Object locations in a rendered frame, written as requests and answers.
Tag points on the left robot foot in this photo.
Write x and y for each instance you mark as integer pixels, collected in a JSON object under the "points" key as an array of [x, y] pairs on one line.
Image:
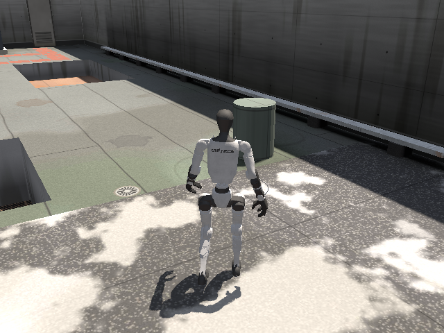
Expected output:
{"points": [[202, 279]]}

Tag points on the left robot upper arm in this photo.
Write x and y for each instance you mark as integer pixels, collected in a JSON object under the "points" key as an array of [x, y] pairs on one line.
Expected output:
{"points": [[198, 155]]}

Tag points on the robot right hand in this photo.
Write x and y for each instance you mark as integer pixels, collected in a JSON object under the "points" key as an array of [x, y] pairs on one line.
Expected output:
{"points": [[264, 206]]}

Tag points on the right robot upper arm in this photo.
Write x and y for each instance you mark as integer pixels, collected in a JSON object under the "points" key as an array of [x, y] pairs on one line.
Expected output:
{"points": [[248, 159]]}

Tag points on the robot left hand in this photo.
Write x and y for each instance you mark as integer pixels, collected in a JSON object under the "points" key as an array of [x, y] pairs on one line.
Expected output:
{"points": [[188, 187]]}

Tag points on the left robot forearm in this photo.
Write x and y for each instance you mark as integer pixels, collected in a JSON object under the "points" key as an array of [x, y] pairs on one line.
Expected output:
{"points": [[191, 177]]}

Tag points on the right robot forearm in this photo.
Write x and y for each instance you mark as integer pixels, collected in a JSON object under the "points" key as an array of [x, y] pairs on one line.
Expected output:
{"points": [[257, 187]]}

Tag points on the right robot shin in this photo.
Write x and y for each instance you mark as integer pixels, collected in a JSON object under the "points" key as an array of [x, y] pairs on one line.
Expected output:
{"points": [[236, 246]]}

